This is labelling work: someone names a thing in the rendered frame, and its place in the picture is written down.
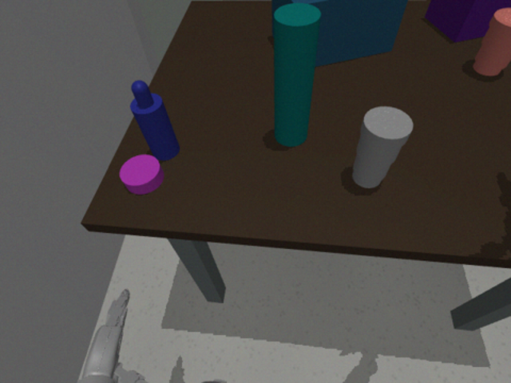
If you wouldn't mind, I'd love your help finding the table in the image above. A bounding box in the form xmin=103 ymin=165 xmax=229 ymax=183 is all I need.
xmin=81 ymin=0 xmax=511 ymax=331

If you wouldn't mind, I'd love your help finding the left robot hand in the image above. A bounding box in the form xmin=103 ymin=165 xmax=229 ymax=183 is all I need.
xmin=82 ymin=289 xmax=148 ymax=383

